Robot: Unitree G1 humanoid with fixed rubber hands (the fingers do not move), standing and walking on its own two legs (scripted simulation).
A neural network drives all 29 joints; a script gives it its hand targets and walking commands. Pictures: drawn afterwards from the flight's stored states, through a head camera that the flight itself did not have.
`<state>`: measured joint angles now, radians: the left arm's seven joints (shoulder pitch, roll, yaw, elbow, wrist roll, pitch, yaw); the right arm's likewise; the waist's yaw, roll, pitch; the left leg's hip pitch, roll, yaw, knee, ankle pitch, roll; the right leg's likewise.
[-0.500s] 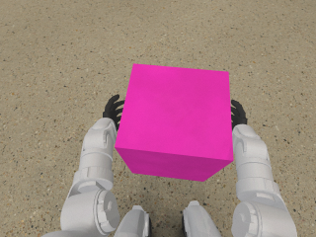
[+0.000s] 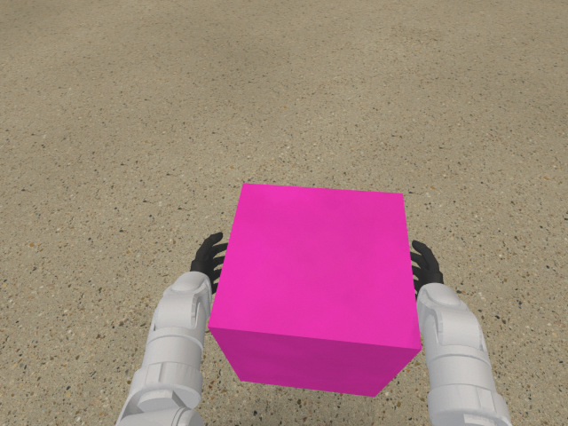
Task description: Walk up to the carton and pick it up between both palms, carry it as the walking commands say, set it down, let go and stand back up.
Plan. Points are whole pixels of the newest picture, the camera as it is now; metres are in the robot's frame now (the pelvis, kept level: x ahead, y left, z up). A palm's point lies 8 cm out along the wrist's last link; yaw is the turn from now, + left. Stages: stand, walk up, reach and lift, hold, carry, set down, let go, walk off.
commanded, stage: reach and lift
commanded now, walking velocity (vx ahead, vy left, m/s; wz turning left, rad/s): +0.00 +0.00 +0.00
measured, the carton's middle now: (313, 296) +0.33 -0.03 -0.06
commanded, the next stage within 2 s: hold in 1.78 s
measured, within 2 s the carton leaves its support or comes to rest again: neither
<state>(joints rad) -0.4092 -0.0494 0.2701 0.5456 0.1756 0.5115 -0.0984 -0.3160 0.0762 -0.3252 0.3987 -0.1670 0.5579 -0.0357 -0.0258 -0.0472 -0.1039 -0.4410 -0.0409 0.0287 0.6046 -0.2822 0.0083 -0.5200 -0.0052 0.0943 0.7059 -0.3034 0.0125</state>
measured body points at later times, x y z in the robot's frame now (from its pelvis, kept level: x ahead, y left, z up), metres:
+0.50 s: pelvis -0.03 +0.01 +0.01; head -0.06 +0.00 +0.46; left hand +0.31 +0.15 +0.04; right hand +0.29 -0.19 +0.05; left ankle +0.01 +0.12 -0.72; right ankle +0.03 -0.12 -0.72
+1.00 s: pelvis -0.02 +0.00 +0.01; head -0.05 +0.00 +0.46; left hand +0.31 +0.15 +0.05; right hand +0.30 -0.19 +0.05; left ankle +0.01 +0.12 -0.72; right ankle +0.03 -0.12 -0.72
